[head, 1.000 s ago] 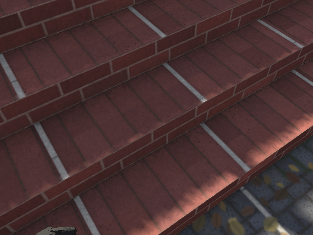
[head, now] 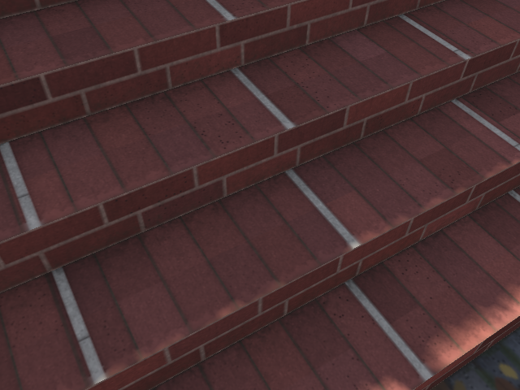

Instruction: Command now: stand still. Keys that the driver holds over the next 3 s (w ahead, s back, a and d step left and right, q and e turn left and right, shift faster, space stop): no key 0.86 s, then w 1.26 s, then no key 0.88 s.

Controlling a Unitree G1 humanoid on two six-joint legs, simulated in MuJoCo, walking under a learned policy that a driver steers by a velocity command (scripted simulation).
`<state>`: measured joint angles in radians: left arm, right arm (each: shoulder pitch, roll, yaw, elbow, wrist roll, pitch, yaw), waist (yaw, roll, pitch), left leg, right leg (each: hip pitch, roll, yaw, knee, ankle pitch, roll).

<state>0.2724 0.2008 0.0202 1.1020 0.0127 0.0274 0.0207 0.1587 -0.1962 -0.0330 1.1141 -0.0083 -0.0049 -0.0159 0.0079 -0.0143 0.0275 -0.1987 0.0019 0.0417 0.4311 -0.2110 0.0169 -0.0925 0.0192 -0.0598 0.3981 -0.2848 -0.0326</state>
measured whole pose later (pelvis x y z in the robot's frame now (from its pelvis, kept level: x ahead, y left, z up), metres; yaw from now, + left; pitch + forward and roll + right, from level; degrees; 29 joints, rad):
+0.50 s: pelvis -0.01 -0.01 +0.00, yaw +0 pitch -1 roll +0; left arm 0.33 0.17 0.02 1.11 0.01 0.01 0.03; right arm 0.22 -0.18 -0.03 1.14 -0.01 0.01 -0.04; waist 0.00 -0.01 0.03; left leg -0.22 0.01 0.04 0.40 -0.17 0.01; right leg -0.12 0.02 -0.06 0.40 -0.26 -0.04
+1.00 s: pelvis +0.00 -0.02 +0.00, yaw +0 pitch +0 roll +0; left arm 0.39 0.17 0.04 1.07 -0.01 0.00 0.04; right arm 0.29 -0.18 -0.04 1.13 0.01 0.00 -0.05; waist 0.02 -0.01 -0.02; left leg -0.32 0.02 0.03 0.71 -0.41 0.02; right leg -0.13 0.05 -0.07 0.42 -0.31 -0.09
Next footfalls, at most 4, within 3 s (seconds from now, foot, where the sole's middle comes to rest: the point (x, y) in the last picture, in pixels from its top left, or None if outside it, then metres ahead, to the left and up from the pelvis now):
1.40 left None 0.33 0.23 -0.63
2.06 right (239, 255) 0.72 0.08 -0.48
2.52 left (140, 155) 0.90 0.32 -0.33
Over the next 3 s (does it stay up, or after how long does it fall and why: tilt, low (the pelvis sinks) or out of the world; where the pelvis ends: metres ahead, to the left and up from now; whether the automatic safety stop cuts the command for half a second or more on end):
stays up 0.80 0.19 0.38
